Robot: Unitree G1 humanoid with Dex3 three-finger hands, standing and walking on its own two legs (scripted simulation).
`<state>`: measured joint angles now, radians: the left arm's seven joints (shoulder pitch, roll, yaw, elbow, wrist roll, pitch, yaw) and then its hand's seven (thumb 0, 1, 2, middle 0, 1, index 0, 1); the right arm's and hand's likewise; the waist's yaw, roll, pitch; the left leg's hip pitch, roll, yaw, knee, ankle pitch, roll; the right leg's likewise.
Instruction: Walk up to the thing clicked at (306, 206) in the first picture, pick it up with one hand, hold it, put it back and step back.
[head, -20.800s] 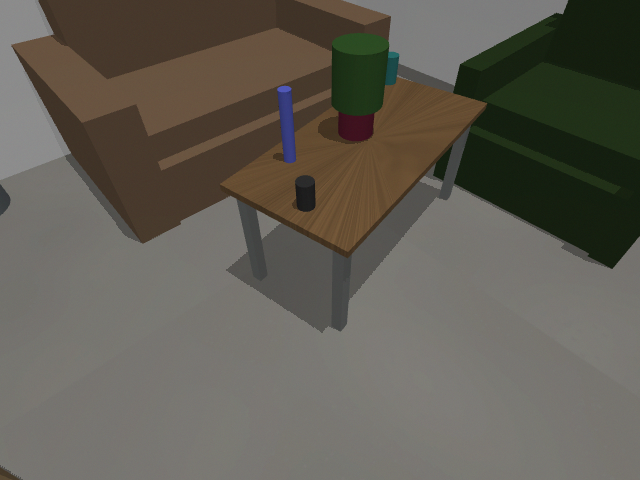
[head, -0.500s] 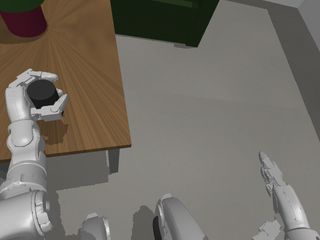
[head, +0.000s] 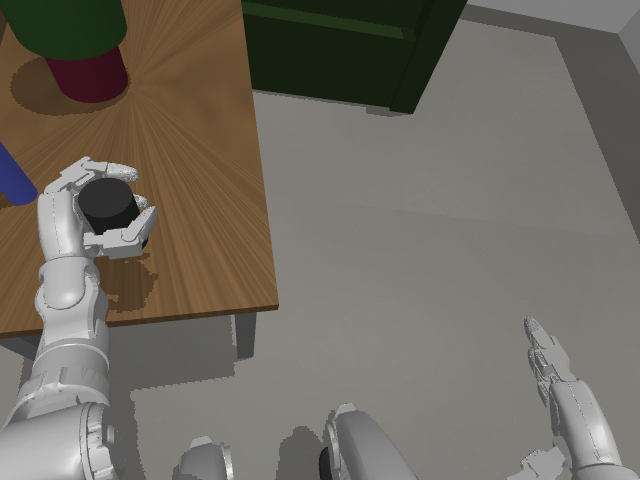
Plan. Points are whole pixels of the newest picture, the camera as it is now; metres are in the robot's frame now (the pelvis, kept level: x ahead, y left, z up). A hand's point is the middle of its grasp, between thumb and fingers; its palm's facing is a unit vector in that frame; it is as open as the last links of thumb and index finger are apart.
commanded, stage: lift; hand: left
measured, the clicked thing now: (116, 219) +0.49 +0.18 -0.01
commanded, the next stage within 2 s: hold in 1.04 s
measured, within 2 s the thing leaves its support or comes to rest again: neither
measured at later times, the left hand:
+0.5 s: hand (100, 237) +0.41 +0.17 +0.08, palm faces +0.11 -0.99 -0.02, open 7.5 cm
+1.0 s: hand (93, 250) +0.37 +0.16 +0.12, palm faces +0.12 -0.99 -0.01, open 7.5 cm
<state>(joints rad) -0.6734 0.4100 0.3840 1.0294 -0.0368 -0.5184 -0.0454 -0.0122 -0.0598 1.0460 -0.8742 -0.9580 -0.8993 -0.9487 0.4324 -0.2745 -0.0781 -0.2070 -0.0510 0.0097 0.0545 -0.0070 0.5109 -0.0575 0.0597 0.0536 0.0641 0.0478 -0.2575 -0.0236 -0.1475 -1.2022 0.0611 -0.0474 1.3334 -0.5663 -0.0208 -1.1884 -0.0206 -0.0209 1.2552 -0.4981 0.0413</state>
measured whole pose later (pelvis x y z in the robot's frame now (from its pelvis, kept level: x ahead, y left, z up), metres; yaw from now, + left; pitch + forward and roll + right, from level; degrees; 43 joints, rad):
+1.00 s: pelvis +0.03 -0.01 +0.07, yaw +1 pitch +12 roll +0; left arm -0.16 0.19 0.16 0.40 -0.14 -0.31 -0.02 -0.02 -0.05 1.03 -0.86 -0.97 -0.88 -0.96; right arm 0.45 -0.21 -0.08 0.04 0.01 0.09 -0.02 -0.01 0.53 -0.05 0.06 0.05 0.06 0.05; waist -0.05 -0.01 -0.12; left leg -0.72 0.04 0.00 1.00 -0.49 -0.02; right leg -0.74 -0.04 0.01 0.98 -0.45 0.04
